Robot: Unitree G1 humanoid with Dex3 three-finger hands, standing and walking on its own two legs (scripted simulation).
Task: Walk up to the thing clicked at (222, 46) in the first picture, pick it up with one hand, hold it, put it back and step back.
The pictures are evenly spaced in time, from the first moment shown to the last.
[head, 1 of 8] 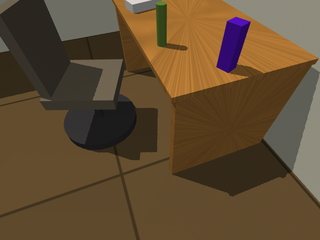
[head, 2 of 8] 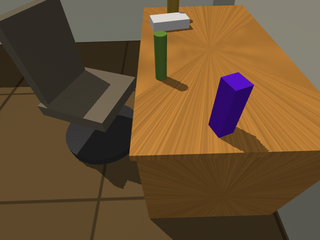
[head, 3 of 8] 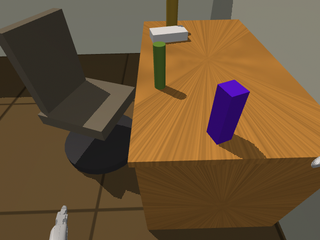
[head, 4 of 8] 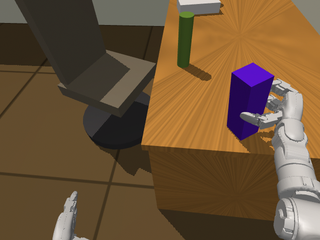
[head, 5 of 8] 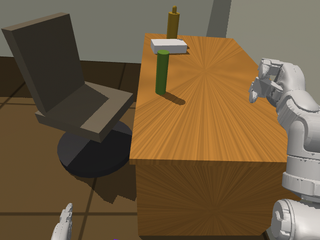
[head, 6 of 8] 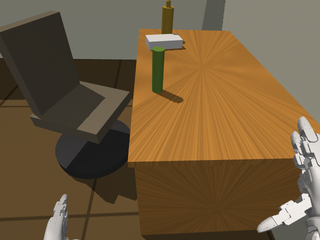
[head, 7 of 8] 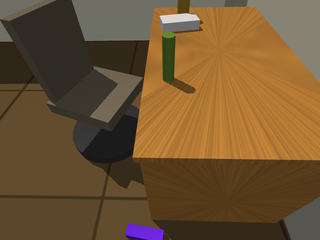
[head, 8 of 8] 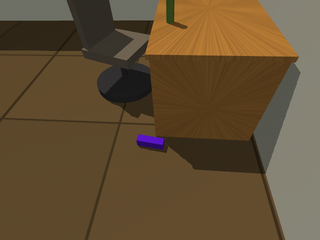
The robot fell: no
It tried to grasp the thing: yes
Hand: right
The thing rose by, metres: 0.17
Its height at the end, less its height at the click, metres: -0.80
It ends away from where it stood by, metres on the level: 0.38
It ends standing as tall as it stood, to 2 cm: no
